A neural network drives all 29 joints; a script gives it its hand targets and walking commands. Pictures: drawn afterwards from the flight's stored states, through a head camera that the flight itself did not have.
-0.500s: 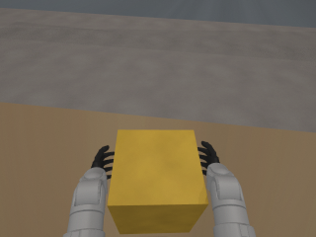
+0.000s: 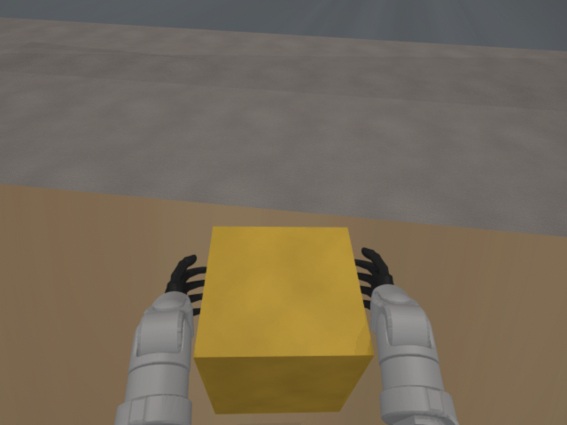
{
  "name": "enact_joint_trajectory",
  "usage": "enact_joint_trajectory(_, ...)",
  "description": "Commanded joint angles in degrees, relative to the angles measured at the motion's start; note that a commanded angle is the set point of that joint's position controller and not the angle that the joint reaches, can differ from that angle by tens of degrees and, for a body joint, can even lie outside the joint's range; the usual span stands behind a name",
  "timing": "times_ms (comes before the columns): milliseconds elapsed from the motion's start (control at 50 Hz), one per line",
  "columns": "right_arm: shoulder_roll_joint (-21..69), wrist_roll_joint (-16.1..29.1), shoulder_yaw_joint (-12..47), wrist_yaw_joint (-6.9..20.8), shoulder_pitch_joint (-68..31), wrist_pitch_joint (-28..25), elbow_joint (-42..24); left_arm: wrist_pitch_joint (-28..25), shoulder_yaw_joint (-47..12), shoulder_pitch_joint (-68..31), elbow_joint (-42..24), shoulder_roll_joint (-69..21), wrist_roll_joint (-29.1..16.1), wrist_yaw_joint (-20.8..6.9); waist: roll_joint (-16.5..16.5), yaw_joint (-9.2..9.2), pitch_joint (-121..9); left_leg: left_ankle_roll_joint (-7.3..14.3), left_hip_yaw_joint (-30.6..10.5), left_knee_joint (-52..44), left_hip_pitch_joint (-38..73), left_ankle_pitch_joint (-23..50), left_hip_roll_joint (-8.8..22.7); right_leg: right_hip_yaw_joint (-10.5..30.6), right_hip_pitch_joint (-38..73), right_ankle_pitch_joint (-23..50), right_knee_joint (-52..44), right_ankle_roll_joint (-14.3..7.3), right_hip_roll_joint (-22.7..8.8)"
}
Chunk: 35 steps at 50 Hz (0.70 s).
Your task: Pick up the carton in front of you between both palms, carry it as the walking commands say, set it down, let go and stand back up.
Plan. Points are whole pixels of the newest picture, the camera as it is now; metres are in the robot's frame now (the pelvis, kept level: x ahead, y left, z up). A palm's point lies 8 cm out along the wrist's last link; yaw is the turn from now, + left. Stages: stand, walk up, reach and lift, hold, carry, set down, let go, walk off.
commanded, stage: hold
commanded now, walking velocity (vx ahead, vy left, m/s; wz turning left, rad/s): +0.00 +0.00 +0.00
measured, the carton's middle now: (279, 323) +0.29 +0.00 -0.02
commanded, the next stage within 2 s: carry in 0.66 s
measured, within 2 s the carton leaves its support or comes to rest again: neither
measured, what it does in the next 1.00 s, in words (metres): shifts its weight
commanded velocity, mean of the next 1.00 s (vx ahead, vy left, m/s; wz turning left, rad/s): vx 0.19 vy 0.00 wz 0.00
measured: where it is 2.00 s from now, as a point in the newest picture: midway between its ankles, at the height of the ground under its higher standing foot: (280, 337)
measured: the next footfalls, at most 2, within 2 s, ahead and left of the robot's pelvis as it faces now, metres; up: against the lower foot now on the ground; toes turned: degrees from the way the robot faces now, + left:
right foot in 1.26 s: +0.32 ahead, -0.12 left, +0.00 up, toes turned -11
left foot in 1.70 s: +0.64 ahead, +0.10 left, +0.00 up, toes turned +12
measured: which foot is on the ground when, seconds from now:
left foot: down 0.00-1.00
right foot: down 0.00-1.00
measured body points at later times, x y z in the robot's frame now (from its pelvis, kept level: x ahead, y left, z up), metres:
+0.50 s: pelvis +0.01 +0.00 +0.00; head -0.04 +0.00 +0.45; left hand +0.30 +0.15 +0.04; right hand +0.31 -0.15 +0.04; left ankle +0.02 +0.13 -0.74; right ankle +0.02 -0.13 -0.74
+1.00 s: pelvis +0.08 -0.01 -0.01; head +0.05 -0.01 +0.44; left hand +0.36 +0.15 +0.08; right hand +0.37 -0.16 +0.08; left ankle +0.07 +0.10 -0.74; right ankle +0.02 -0.14 -0.74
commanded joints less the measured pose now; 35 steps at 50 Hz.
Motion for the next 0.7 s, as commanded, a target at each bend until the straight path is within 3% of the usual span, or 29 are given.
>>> enact_joint_trajectory(0,54.2,15.0,32.9,13.6,-27.7,-1.1,0.5,-2.5,-33.3,-33.9,-3.8,-53.5,-16.1,-13.9,0.6,-0.31,-13.3,-0.5,4.1,-4.0,1.8,4.9,-2.9,-3.9,2.6,6.9,-3.6,0.0,3.0)
enact_joint_trajectory(180,53.8,15.0,33.1,13.4,-26.8,-0.8,-1.0,-2.4,-33.2,-32.3,-5.5,-52.8,-16.2,-13.7,-0.8,-0.22,-13.3,-0.4,3.8,-4.1,2.3,6.8,-2.9,-4.0,2.7,8.8,-3.6,0.3,3.3)
enact_joint_trajectory(320,53.4,15.4,33.3,13.3,-26.0,-0.9,-1.4,-2.3,-33.7,-31.4,-5.5,-52.9,-16.2,-13.6,1.0,-0.28,-13.4,-0.7,4.0,-4.0,2.8,8.0,-3.1,-3.8,3.0,9.7,-3.7,0.1,3.1)
enact_joint_trajectory(620,53.2,15.3,33.3,13.3,-24.2,-0.4,-2.0,-2.1,-33.6,-30.2,-6.8,-52.1,-16.4,-13.3,-0.4,-0.11,-13.1,-0.4,3.6,-4.5,2.8,7.8,-3.0,-3.7,2.8,9.8,-3.8,0.3,3.3)
enact_joint_trajectory(640,53.8,16.2,34.7,13.1,-27.7,-0.6,-3.7,-2.1,-34.7,-32.4,-8.5,-52.4,-17.3,-13.4,0.2,0.4,-11.9,1.0,2.7,0.2,-3.8,-1.2,6.5,-1.8,-5.5,0.3,0.4,-0.8,-6.5)
enact_joint_trajectory(660,54.8,17.0,35.9,12.8,-28.1,-0.4,-5.2,-1.8,-36.1,-32.7,-9.3,-53.7,-18.2,-13.4,0.1,0.3,-12.2,1.2,0.9,-1.4,-5.5,-16.5,5.6,-0.1,-8.4,-16.1,-1.9,-1.6,-5.7)
enact_joint_trajectory(680,54.5,17.7,36.8,12.6,-27.1,0.1,-5.6,-1.4,-37.2,-32.9,-11.3,-53.2,-19.0,-13.3,0.4,0.14,-11.5,1.5,-0.4,-2.9,-8.3,-28.5,5.5,0.1,-11.3,-27.6,-2.2,-1.7,-5.3)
